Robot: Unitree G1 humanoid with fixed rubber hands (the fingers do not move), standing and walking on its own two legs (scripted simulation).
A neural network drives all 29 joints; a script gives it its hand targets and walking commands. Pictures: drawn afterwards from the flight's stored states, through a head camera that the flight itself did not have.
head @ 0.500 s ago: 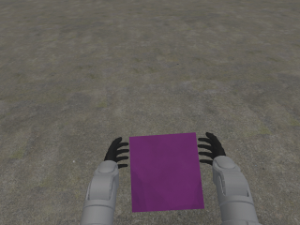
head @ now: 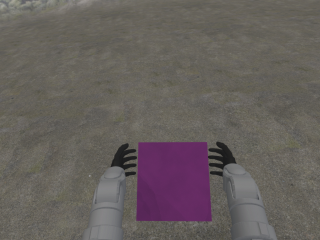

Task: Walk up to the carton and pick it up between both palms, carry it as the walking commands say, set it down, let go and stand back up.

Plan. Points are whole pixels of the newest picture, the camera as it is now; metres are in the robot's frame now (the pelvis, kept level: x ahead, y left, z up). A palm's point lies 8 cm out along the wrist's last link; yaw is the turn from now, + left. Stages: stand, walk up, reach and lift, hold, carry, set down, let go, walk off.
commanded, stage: set down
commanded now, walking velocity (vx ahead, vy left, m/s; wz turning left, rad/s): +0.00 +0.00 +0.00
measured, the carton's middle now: (172, 178) +0.34 +0.00 -0.07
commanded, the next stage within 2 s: none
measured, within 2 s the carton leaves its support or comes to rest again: neither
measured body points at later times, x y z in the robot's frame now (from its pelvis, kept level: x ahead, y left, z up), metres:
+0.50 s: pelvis +0.01 -0.01 +0.00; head +0.03 -0.01 +0.45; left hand +0.33 +0.15 -0.01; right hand +0.34 -0.14 -0.01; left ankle +0.00 +0.10 -0.74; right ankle +0.07 -0.13 -0.74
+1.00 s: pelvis -0.01 +0.00 -0.05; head +0.13 +0.00 +0.38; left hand +0.35 +0.14 -0.11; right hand +0.35 -0.15 -0.11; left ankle +0.00 +0.10 -0.74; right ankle +0.08 -0.13 -0.74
